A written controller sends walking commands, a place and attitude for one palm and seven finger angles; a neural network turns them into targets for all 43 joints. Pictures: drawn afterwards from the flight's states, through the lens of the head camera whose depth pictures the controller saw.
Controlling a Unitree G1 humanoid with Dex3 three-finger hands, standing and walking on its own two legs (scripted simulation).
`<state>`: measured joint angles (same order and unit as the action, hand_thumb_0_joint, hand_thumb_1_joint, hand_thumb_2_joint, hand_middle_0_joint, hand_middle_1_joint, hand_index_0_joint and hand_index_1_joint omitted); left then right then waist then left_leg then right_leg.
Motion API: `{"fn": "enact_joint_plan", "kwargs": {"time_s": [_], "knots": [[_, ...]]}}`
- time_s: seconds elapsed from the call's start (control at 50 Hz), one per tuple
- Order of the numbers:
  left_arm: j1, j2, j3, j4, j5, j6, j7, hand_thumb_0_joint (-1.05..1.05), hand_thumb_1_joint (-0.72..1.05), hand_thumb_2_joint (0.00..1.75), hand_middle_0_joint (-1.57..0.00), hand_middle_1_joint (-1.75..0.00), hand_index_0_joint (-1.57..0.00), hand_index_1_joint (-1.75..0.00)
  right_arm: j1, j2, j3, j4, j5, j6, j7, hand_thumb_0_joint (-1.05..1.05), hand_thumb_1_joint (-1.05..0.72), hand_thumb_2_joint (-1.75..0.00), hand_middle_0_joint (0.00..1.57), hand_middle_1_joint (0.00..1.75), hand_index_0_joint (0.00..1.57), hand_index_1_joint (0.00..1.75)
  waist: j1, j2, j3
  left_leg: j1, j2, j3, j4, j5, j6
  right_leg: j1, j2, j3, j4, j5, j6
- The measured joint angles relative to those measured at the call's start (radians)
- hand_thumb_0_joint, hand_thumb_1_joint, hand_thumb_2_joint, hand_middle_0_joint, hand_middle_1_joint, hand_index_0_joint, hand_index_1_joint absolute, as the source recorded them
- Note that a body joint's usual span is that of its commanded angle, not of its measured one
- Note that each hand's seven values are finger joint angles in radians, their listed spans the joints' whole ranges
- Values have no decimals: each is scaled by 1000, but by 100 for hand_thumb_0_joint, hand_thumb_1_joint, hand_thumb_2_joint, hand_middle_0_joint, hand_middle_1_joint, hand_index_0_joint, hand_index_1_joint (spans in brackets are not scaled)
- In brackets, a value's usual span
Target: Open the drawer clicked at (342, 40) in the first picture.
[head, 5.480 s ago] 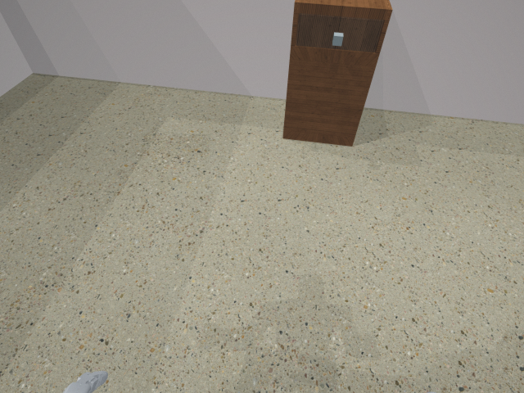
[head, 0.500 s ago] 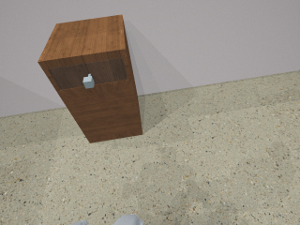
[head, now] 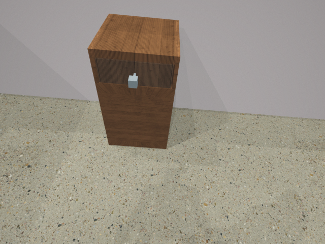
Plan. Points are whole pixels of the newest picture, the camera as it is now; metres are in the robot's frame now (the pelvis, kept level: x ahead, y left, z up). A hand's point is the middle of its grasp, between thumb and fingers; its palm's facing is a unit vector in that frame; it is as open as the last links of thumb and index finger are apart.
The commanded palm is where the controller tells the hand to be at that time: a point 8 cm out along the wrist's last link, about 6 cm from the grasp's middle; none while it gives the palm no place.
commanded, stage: take the last steps up to it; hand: left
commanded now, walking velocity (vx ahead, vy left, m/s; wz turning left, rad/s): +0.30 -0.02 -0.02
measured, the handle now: (133, 79) +0.86 +0.21 -0.12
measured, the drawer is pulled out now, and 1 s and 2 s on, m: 0.00 0.00 0.00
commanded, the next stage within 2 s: come to a stop and stand still in 0.90 s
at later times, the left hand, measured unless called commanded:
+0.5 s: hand (129, 204) +0.27 +0.12 -0.17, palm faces -0.01 -0.98 -0.19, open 7.4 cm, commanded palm none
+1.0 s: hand (114, 208) +0.26 +0.16 -0.19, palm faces +0.07 -0.99 -0.12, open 7.4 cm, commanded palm none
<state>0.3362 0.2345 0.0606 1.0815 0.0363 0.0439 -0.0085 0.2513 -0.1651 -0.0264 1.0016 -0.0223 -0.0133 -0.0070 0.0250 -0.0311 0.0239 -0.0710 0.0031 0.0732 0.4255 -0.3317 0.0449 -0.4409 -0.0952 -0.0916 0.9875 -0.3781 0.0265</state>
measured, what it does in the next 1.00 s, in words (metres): walks ahead: right foot, then left foot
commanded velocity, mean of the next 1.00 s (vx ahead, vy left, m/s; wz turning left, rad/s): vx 0.24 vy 0.00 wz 0.01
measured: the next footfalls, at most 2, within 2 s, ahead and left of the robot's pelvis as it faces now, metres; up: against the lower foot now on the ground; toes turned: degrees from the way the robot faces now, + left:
right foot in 0.38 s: +0.25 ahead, -0.14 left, +0.00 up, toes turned -9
left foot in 0.88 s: +0.38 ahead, +0.10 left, +0.00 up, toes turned +8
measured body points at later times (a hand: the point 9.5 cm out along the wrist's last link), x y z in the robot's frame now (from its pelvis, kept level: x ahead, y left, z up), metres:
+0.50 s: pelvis +0.15 -0.05 -0.02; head +0.18 -0.06 +0.43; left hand +0.27 +0.17 -0.15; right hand +0.05 -0.26 -0.17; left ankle +0.03 +0.08 -0.64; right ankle +0.21 -0.13 -0.74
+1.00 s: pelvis +0.32 +0.01 -0.01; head +0.34 +0.03 +0.44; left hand +0.25 +0.22 -0.17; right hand +0.41 -0.22 -0.14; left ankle +0.34 +0.09 -0.74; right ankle +0.25 -0.12 -0.67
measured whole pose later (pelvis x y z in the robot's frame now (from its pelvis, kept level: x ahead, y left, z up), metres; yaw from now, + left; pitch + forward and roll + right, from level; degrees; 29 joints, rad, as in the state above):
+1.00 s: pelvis +0.32 +0.01 -0.01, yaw -1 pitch -1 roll -1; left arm 0.37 0.14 0.04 1.15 0.03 -0.01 0.01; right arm 0.16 -0.13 -0.04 1.00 -0.01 -0.06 -0.01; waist 0.04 -0.04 0.07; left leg -0.25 0.04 0.16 0.53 -0.26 0.05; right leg -0.34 -0.07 -0.08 1.03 -0.47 -0.01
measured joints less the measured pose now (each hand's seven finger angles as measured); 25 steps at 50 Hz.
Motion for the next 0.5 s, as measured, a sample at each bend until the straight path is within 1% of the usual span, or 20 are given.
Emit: {"fn": "enact_joint_plan", "kwargs": {"time_s": [0.08,0.16,0.2,0.26,0.3,0.34,0.36,0.38,0.4,0.42,0.44,0.46,0.48,0.5], "knots": [[-38,-9,-4,-7,-3,-16,-7,1,91,90,-19,-30,-19,-30,68,10,8,42,7,-17,-8,0,-92,-89,20,30,20,30,-7,-3,13,73,-19,0,-97,31,8,-82,-7,33,86,96,15],[-85,-23,-7,-16,-7,-17,-6,1,91,90,-19,-30,-19,-30,135,26,11,83,9,-27,-15,0,-92,-89,20,30,20,30,-21,-6,23,125,-32,9,-142,23,8,-131,-9,34,84,139,23],[-113,-31,-8,-20,-8,-15,-7,1,91,90,-19,-30,-19,-30,166,33,11,100,7,-31,-18,0,-92,-89,20,30,20,29,-34,-5,29,147,-35,13,-153,10,4,-136,-9,24,40,148,21],[-160,-45,-13,-30,-12,-15,-10,1,91,90,-19,-30,-19,-30,206,39,10,123,1,-34,-22,0,-91,-89,20,30,20,29,-60,6,42,176,-32,16,-155,-20,-6,-119,-4,4,-75,143,8],[-194,-55,-17,-40,-14,-19,-12,1,91,90,-19,-30,-19,-30,227,39,8,138,-3,-34,-22,0,-91,-89,20,30,20,29,-79,17,52,192,-25,18,-143,-49,-17,-92,5,-8,-171,131,-8],[-224,-63,-19,-55,-15,-32,-13,1,91,90,-19,-30,-19,-30,246,37,8,155,-4,-31,-21,0,-91,-89,20,30,20,29,-92,34,61,201,-9,19,-107,-93,-32,-47,25,-21,-270,116,-30],[-235,-66,-20,-64,-15,-44,-13,1,91,90,-19,-30,-19,-30,256,37,7,165,-2,-29,-20,0,-91,-89,20,30,20,29,-93,42,63,197,2,19,-66,-125,-39,-14,39,-29,-322,131,-40],[-242,-67,-20,-73,-14,-61,-13,0,91,90,-19,-30,-19,-30,266,39,6,175,1,-26,-17,0,-91,-89,20,30,20,29,-90,45,63,177,12,18,11,-161,-44,21,49,-35,-369,185,-57],[-250,-70,-17,-79,-11,-80,-10,0,91,90,-19,-30,-19,-30,262,41,4,185,7,-21,-13,0,-91,-89,20,30,20,29,-84,50,71,128,29,16,145,-184,-43,25,56,-42,-353,212,-74],[-254,-72,-16,-85,-13,-96,-7,0,91,90,-19,-30,-19,-30,251,42,2,189,12,-13,-10,1,-91,-89,20,30,20,29,-82,51,78,55,33,-5,327,-196,-39,28,58,-48,-323,187,-87],[-252,-75,-17,-87,-17,-104,-3,0,91,90,-19,-30,-20,-30,237,42,0,186,17,-7,-7,1,-91,-89,20,30,20,29,-81,50,83,-20,32,-28,500,-191,-31,45,59,-56,-313,155,-94],[-245,-78,-17,-87,-19,-107,0,0,91,90,-20,-30,-20,-30,221,39,-5,181,18,-3,-5,1,-91,-89,20,30,20,29,-77,49,84,-89,33,-38,636,-169,-25,70,61,-60,-322,132,-98],[-233,-81,-17,-84,-21,-105,4,0,91,90,-20,-30,-20,-30,201,35,-10,173,17,1,-3,1,-91,-89,20,30,20,29,-71,48,79,-154,39,-40,729,-135,-22,96,65,-61,-344,122,-99],[-218,-85,-18,-77,-21,-104,9,0,91,90,-20,-30,-20,-30,179,28,-15,161,14,4,-1,1,-91,-89,20,30,20,29,-67,48,72,-215,49,-40,781,-95,-22,122,68,-62,-374,126,-94]]}}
